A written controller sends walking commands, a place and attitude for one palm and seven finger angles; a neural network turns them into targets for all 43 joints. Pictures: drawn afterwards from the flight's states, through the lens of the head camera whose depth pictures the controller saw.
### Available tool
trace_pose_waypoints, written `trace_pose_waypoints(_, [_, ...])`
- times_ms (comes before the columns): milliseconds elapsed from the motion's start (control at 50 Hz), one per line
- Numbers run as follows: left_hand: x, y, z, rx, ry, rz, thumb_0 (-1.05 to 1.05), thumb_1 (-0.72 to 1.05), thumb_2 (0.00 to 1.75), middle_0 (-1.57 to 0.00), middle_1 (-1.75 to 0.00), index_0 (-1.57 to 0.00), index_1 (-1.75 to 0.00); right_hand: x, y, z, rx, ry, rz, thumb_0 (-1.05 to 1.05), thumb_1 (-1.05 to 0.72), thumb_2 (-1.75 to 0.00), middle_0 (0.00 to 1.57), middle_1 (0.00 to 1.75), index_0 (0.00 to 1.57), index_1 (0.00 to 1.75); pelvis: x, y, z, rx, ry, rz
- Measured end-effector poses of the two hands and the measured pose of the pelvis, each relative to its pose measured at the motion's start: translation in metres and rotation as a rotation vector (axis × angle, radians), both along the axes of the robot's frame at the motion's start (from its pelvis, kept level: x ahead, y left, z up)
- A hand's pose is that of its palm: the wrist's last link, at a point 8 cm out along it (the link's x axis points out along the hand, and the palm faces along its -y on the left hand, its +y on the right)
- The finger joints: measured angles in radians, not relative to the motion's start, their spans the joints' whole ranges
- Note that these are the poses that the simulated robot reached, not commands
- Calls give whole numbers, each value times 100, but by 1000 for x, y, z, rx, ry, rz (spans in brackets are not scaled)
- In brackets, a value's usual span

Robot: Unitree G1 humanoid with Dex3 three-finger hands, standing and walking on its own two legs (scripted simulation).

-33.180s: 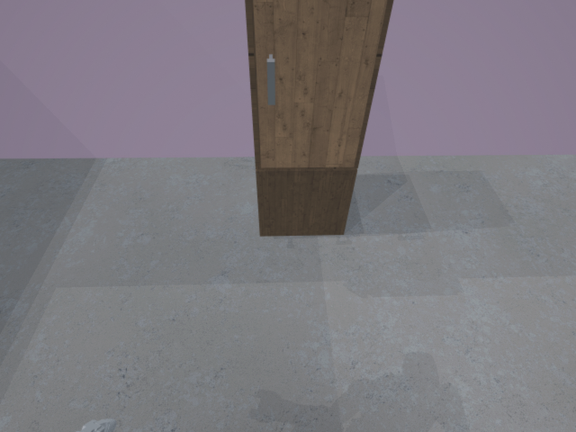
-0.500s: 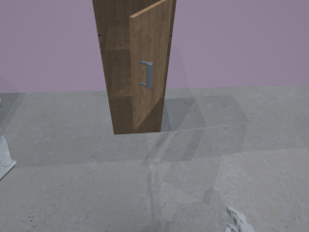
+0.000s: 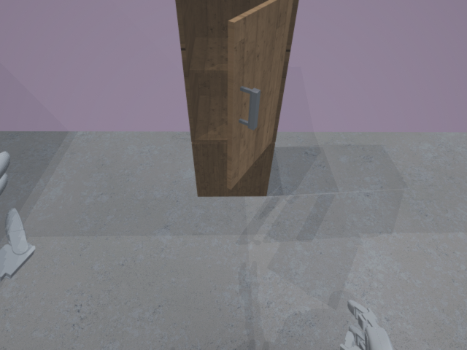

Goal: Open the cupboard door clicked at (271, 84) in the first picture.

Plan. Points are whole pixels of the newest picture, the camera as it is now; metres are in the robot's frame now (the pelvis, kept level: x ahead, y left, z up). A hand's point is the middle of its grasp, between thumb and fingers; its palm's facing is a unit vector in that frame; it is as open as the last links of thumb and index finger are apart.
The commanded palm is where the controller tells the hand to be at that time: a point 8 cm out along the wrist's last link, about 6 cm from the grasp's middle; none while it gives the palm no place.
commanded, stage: stop stepping back and stand still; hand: left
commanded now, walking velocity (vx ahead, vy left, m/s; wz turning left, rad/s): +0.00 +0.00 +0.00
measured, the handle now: (248, 107) +0.77 -0.01 +0.01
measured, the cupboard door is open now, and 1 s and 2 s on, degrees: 56 56 56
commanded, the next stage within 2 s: let the arm hang, fingers relaxed in 0.46 s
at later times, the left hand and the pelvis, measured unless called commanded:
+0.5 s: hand (20, 239) +0.21 +0.28 +0.16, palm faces +0.37 -0.79 -0.50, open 7.4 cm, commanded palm +0.15 +0.33 +0.18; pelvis +0.01 +0.03 +0.01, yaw +0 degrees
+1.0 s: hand out of the picture +0.02 +0.20 -0.17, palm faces +0.00 -0.98 -0.20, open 7.1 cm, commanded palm none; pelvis -0.02 +0.01 +0.00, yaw +2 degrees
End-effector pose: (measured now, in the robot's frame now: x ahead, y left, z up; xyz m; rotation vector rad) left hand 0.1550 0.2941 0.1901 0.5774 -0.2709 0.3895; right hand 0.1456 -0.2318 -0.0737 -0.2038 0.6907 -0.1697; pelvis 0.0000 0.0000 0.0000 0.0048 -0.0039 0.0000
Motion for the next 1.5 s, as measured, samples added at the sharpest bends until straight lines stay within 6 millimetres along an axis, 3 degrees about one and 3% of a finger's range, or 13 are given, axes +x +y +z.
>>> trace_pose_waypoints(200, [13,18,-14,-51,70,33,1,88,90,-21,-30,-21,-31,13,26,-7,29,63,39,1,-90,-90,21,30,20,30,7,15,3,-7,15,1])
trace_pose_waypoints(380, [23,21,-9,-29,76,-24,1,88,90,-21,-30,-21,-31,14,28,0,5,71,15,1,-91,-90,21,30,20,30,10,23,5,-12,17,-3])
trace_pose_waypoints(560, [15,30,-9,-21,92,-12,1,88,90,-21,-30,-21,-31,11,26,4,-4,61,-6,1,-91,-90,20,30,20,30,6,28,6,-14,19,-6])
trace_pose_waypoints(600, [20,34,-35,-33,185,-18,1,89,90,-20,-30,-21,-30,11,25,-5,10,74,45,1,-91,-90,20,30,20,30,2,30,4,-12,29,12])
trace_pose_waypoints(680, [19,37,-150,-211,659,62,0,90,90,-20,-30,-20,-30,3,13,-34,21,171,86,0,-90,-90,21,30,20,30,-8,35,-2,7,35,9])
trace_pose_waypoints(720, [-1,22,-206,-289,902,83,0,90,90,-19,-30,-20,-30,-8,7,-43,26,212,69,0,-91,-90,21,30,20,30,-12,33,-4,12,28,3])
trace_pose_waypoints(780, [-43,-11,-269,-394,1180,72,1,90,90,-19,-30,-20,-30,-35,-2,-50,22,297,36,0,-91,-90,20,30,20,30,-16,27,-4,18,18,3])
trace_pose_waypoints(840, [-86,-45,-309,-510,1360,64,1,90,90,-20,-30,-20,-30,-71,-10,-50,-2,420,7,0,-91,-90,20,30,20,30,-19,20,-3,20,5,13])
trace_pose_waypoints(880, [-108,-56,-323,-582,1409,101,0,93,90,-20,-30,-21,-30,-96,-13,-49,-17,507,-9,0,-91,-90,20,30,20,30,-21,16,-1,15,-2,20])
trace_pose_waypoints(1000, [-141,-44,-327,-604,1469,194,-1,96,90,-20,-30,-21,-30,-151,-16,-50,-14,684,-48,0,-91,-90,20,30,20,30,-23,8,5,-3,-16,30])
trace_pose_waypoints(1120, [-158,-25,-316,-565,1512,274,0,93,90,-20,-30,-21,-30,-171,-9,-59,35,726,-72,0,-91,-90,20,30,20,30,-23,8,8,-5,-20,24])
trace_pose_waypoints(1300, [-145,-11,-305,-533,1490,311,0,91,90,-20,-30,-20,-30,-173,6,-67,84,736,-69,0,-91,-90,20,30,20,30,-17,11,10,-3,-19,20])
trace_pose_waypoints(1500, [-114,-24,-309,-557,1460,250,0,90,90,-20,-30,-20,-30,-148,5,-61,65,702,-71,0,-91,-90,20,30,20,30,-5,14,12,-1,-19,17])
